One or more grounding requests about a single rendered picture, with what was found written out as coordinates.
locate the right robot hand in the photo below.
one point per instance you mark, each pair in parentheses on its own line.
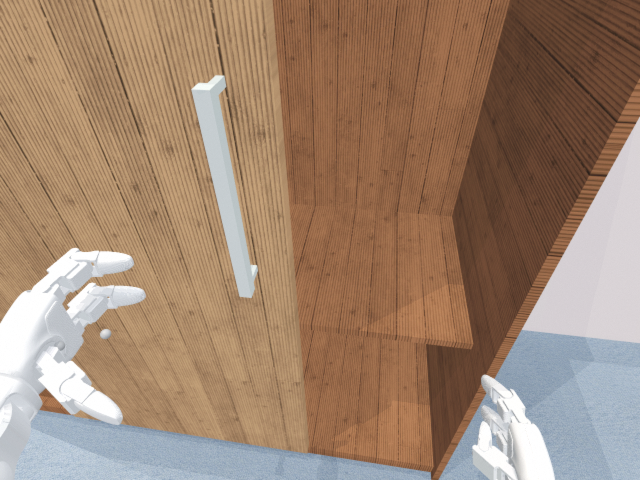
(516,437)

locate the left robot hand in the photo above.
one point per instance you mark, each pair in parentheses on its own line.
(37,320)

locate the handle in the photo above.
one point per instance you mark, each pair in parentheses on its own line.
(207,103)

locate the left robot forearm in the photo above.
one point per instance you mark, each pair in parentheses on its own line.
(19,404)

